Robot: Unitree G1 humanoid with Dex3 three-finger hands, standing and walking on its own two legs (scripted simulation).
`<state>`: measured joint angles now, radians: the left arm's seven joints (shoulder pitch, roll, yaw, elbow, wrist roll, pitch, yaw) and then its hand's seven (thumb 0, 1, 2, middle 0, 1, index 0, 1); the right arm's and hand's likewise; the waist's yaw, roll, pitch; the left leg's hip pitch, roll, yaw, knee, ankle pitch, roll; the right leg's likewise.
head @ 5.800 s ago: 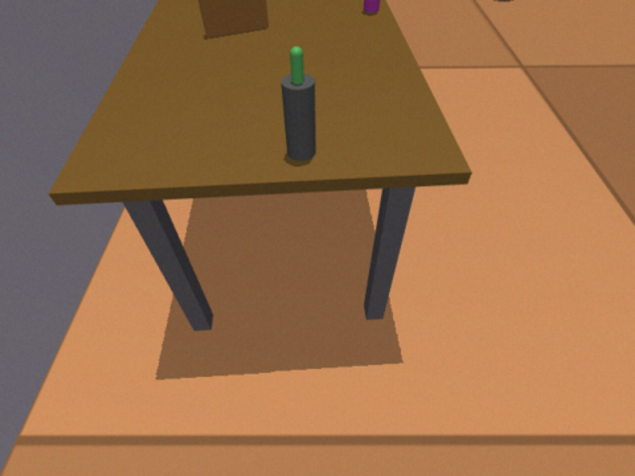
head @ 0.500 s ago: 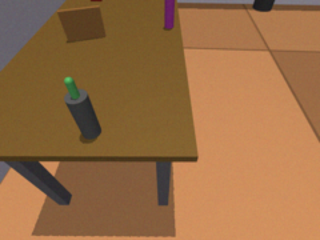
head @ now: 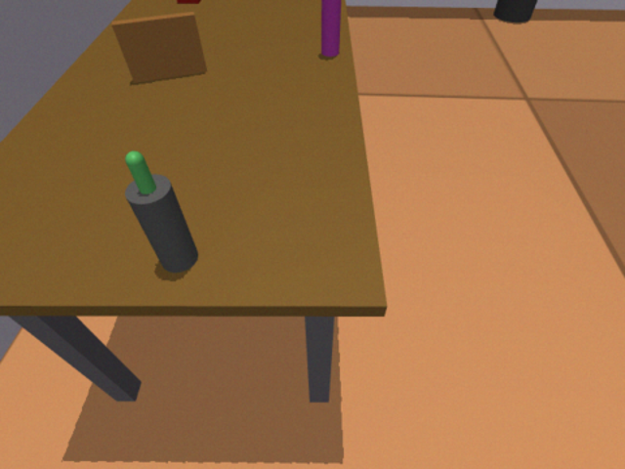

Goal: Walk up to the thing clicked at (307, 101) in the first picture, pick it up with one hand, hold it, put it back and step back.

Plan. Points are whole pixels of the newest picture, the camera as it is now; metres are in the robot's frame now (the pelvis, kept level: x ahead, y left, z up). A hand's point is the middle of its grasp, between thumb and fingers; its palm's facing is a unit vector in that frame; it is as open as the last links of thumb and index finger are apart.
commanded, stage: rise first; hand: left
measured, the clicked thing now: (159, 213) +0.43 +0.24 +0.08
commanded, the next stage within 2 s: go down in 1.94 s
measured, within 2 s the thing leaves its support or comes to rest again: neither
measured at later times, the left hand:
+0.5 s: hand (132, 447) +0.17 +0.26 -0.09, palm faces +0.22 -0.91 -0.35, open 14.3 cm
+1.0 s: hand (88, 398) +0.19 +0.27 +0.04, palm faces +0.30 -0.88 -0.38, open 17.5 cm
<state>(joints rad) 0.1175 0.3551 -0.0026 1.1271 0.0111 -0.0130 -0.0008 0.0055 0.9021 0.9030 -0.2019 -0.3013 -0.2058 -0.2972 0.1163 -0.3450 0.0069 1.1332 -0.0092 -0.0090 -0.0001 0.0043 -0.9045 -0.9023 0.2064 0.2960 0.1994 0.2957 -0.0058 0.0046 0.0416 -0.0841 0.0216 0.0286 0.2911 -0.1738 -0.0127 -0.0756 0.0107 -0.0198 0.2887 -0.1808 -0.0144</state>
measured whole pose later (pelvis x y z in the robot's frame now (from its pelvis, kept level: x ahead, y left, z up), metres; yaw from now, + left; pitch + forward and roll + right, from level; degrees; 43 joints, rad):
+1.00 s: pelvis +0.01 +0.01 -0.01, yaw +1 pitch -3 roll +0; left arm 0.45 0.31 0.22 -0.05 -0.05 -0.11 0.05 -0.01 -0.53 0.01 -0.04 -0.04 -0.04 -0.03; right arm 0.25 -0.23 -0.12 0.63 0.03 -0.05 -0.05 -0.01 0.52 -0.02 0.06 0.05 0.05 0.05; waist 0.04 0.04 0.04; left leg -0.10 0.00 0.02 0.39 -0.24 0.01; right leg -0.09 -0.01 -0.02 0.38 -0.24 0.00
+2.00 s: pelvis -0.01 +0.01 +0.00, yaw +2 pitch -4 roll +0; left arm 0.43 0.37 0.37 -0.21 -0.05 -0.30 0.03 -0.01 -0.59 0.08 -0.05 -0.05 -0.04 -0.06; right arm 0.24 -0.23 -0.16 0.68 0.03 -0.12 -0.05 -0.01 0.52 -0.05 0.06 0.05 0.05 0.05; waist 0.06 0.05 0.05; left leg -0.10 0.00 0.01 0.38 -0.20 0.00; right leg -0.08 -0.01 -0.04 0.39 -0.23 0.00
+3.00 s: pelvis -0.01 +0.02 -0.01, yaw +1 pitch +0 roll -1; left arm -0.19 0.57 0.59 0.50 -0.24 -0.10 -0.45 -0.01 -0.53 0.07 -0.05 -0.02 -0.04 -0.02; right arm 0.22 -0.24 -0.06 0.75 0.03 -0.17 -0.12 -0.01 0.51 -0.06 0.06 0.05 0.05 0.05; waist 0.02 0.02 -0.06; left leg -0.24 0.00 0.02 0.47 -0.24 0.02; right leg -0.21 -0.02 -0.03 0.44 -0.24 0.01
